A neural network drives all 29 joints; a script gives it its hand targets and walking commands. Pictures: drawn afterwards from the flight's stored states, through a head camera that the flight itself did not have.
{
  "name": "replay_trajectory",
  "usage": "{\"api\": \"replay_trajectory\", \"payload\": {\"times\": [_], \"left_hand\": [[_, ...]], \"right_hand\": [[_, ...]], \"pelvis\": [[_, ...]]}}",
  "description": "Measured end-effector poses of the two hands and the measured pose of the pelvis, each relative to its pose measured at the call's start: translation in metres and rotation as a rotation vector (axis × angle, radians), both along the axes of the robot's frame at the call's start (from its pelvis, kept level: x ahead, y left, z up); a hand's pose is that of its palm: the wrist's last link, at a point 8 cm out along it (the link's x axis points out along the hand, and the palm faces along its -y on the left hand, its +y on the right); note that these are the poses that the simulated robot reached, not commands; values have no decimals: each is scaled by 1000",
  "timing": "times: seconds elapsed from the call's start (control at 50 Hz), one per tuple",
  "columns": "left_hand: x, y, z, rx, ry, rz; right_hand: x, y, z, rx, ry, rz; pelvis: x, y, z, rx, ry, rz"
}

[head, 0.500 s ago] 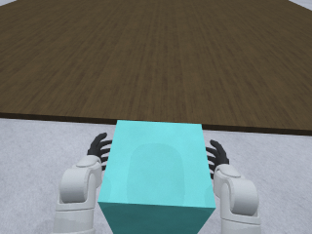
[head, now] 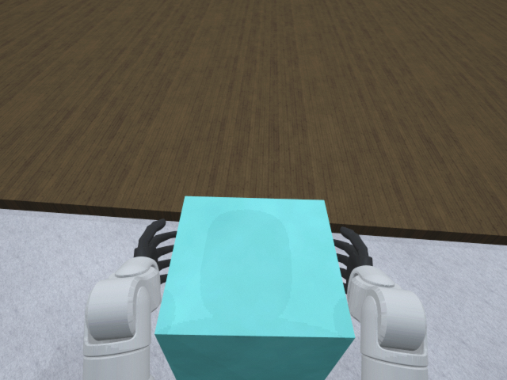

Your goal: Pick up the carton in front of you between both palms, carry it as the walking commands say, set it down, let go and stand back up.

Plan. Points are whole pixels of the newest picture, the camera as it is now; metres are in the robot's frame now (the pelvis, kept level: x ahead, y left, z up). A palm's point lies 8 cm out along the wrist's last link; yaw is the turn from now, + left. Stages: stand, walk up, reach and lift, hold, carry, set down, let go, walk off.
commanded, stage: carry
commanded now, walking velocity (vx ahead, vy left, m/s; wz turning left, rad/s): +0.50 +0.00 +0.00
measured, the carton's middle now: (251, 299) +0.27 +0.01 +0.01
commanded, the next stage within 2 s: none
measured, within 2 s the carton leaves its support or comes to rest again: neither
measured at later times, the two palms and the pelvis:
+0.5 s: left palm (194, 122) +0.60 +0.14 +0.10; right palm (334, 126) +0.63 -0.16 +0.10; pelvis +0.33 -0.03 +0.01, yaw +4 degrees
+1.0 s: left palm (199, 27) +1.04 +0.19 +0.14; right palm (299, 32) +1.04 -0.11 +0.14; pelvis +0.64 +0.04 +0.00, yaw +1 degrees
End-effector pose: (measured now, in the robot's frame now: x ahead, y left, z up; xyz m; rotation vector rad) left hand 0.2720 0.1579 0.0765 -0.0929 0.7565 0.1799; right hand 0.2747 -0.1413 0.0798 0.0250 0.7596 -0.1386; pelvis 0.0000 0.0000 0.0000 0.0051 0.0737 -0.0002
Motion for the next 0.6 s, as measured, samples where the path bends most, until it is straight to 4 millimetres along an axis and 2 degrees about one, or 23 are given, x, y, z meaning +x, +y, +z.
{"api": "replay_trajectory", "payload": {"times": [0.1, 0.24, 0.3, 0.38, 0.44, 0.5, 0.6], "left_hand": [[61, -3, 10, -1, 4, -42], [153, -3, 30, 13, -76, -26], [195, -6, 29, 25, -91, -7], [257, -15, 18, 49, -106, 20], [295, -18, 15, 49, -71, 44], [328, -17, 26, 37, -67, 74], [398, -14, 64, 30, -160, 98]], "right_hand": [[50, -3, 12, -1, 5, -42], [149, -3, 31, 9, -75, -23], [198, -6, 27, 17, -90, 0], [268, -15, 10, 41, -106, 27], [312, -17, 4, 53, -70, 42], [352, -16, 17, 62, -66, 54], [424, -13, 53, 89, -156, 53]], "pelvis": [[56, 8, 18, -24, 11, 4], [152, 2, 20, -30, 9, 17], [201, -6, 12, -21, 0, 23], [270, -20, -10, -22, -26, 46], [304, -28, -7, -23, -24, 66], [335, -33, 5, -5, -15, 77], [392, -32, 20, 16, 1, 67]]}}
